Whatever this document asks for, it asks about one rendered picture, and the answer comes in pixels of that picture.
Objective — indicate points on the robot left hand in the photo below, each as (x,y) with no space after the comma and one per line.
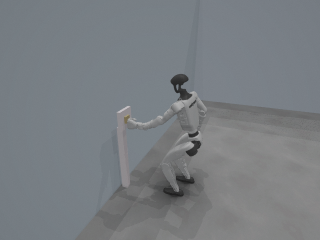
(131,123)

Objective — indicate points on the robot left upper arm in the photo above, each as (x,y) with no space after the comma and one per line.
(174,109)

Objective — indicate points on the left robot forearm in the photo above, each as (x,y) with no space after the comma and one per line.
(148,125)

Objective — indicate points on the humanoid robot torso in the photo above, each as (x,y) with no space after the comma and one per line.
(189,120)

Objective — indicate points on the right robot forearm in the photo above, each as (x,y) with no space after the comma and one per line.
(201,118)

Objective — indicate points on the humanoid robot head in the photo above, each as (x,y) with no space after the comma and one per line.
(179,80)

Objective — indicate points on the button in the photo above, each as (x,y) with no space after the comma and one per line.
(126,118)

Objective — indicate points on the robot right upper arm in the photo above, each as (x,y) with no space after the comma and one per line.
(200,105)

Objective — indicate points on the panel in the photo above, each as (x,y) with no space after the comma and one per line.
(122,145)

